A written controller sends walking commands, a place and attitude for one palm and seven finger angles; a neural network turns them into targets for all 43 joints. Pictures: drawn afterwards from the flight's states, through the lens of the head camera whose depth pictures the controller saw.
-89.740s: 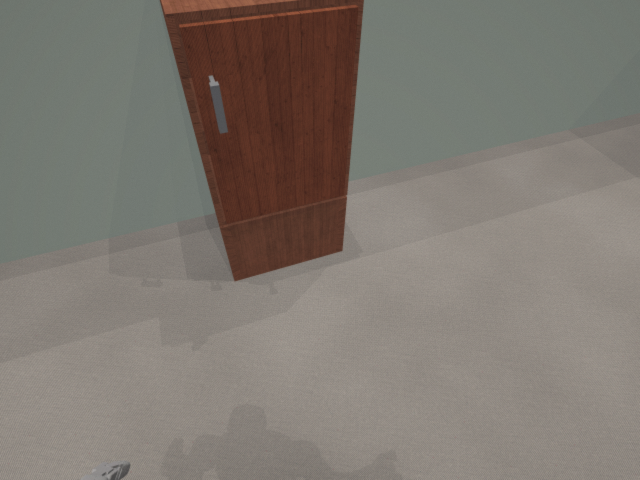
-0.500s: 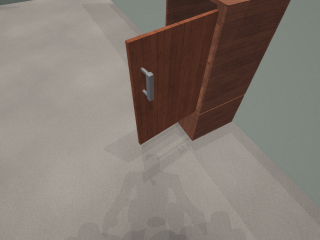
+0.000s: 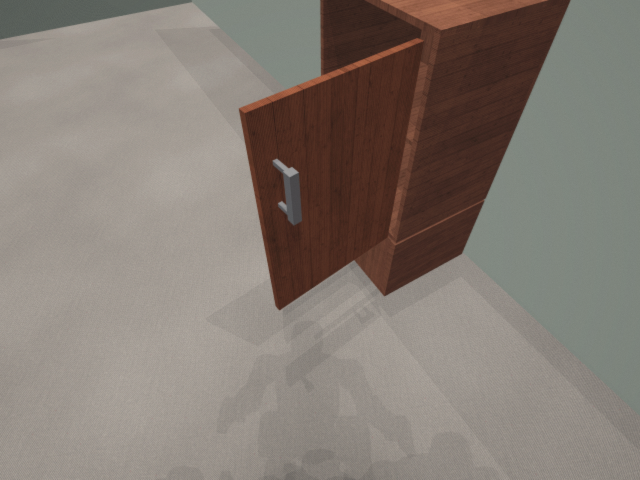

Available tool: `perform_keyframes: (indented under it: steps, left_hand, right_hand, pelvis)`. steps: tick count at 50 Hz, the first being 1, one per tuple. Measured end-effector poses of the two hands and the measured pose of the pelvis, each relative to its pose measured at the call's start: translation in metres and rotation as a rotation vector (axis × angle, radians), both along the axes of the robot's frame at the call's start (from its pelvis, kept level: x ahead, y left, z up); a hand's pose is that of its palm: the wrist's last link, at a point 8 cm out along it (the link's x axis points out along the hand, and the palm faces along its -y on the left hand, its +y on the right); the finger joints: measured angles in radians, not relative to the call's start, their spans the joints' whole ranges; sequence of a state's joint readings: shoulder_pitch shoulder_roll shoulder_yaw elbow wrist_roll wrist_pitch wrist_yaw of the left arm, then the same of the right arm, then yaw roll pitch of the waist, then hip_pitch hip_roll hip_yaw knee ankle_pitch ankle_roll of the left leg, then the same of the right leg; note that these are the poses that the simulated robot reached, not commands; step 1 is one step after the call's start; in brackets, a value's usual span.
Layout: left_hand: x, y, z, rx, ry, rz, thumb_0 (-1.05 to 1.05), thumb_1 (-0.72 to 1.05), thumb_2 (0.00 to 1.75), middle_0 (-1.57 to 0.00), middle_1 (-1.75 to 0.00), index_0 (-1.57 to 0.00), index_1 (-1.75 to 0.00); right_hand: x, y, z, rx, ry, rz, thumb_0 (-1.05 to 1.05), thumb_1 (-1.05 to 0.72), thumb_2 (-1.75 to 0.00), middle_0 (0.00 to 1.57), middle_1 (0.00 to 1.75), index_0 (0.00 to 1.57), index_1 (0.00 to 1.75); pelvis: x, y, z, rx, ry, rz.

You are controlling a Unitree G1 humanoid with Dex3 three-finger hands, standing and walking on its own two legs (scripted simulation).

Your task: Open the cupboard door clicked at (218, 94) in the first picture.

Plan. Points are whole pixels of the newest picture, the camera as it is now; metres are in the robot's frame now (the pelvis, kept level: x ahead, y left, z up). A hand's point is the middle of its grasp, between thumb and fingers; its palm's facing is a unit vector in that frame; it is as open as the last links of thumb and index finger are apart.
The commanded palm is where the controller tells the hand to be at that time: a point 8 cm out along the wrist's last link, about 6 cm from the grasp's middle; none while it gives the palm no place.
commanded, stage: let the arm hang, fingers relaxed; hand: left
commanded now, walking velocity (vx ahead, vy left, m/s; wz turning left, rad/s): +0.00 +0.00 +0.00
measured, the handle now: (286, 192) +0.60 +0.10 -0.02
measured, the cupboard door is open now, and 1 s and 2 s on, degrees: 98 98 98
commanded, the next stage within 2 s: look to check the result in 0.06 s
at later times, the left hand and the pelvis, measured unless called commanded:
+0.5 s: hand out of the picture +0.07 +0.23 -0.16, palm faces +0.00 -0.95 -0.32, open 7.3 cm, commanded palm none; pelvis +0.02 -0.01 +0.00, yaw +0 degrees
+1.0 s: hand out of the picture +0.10 +0.21 -0.16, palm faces -0.01 -0.95 -0.30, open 7.3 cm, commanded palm none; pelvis +0.03 -0.01 +0.00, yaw -1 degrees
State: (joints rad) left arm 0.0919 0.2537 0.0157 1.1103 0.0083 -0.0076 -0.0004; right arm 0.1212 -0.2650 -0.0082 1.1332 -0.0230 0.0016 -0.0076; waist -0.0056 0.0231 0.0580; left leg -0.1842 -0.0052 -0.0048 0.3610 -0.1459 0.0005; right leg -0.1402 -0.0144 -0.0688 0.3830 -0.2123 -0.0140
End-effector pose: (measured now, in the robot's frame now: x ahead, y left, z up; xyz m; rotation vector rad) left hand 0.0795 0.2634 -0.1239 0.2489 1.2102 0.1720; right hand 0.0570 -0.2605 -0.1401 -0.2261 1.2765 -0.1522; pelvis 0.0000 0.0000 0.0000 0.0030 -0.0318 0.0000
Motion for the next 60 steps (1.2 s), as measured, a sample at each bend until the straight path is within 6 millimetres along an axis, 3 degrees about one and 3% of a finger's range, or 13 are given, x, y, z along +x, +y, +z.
perform_keyframes:
  steps: [6,22,35,46,60]
  left_hand:
    - [0.004,-0.001,0.0,-0.001,0.011,0.001,0.01,0.91,0.9,-0.2,-0.3,-0.21,-0.3]
    - [-0.014,0.008,0.001,0.037,0.101,0.036,0.01,0.91,0.9,-0.2,-0.3,-0.21,-0.3]
    - [0.004,0.001,0.001,0.03,0.071,0.02,0.01,0.91,0.9,-0.2,-0.3,-0.21,-0.3]
    - [0.018,-0.004,0.0,0.018,0.05,0.004,0.01,0.91,0.9,-0.2,-0.3,-0.21,-0.3]
    - [0.013,-0.003,-0.001,0.018,0.065,0.008,0.01,0.91,0.9,-0.2,-0.3,-0.21,-0.3]
  right_hand:
    - [0.011,-0.009,0.005,-0.021,-0.01,0.003,0.0,-0.91,-0.89,0.2,0.29,0.2,0.3]
    - [0.024,-0.021,0.005,-0.034,0.021,0.011,0.0,-0.91,-0.89,0.2,0.29,0.2,0.3]
    - [0.035,-0.024,0.007,-0.035,0.003,0.007,0.0,-0.9,-0.89,0.2,0.29,0.2,0.3]
    - [0.032,-0.025,0.007,-0.036,0.007,-0.006,0.0,-0.9,-0.89,0.2,0.29,0.2,0.3]
    - [0.023,-0.02,0.006,-0.031,0.028,-0.022,0.0,-0.9,-0.89,0.2,0.29,0.2,0.3]
  pelvis:
    - [0.006,-0.002,0.001,0.001,0.003,-0.002]
    - [0.021,-0.009,0.002,0.001,0.012,-0.003]
    - [0.029,-0.012,0.003,0.001,0.012,-0.008]
    - [0.033,-0.012,0.003,0.002,0.013,-0.013]
    - [0.036,-0.011,0.003,0.001,0.01,-0.018]
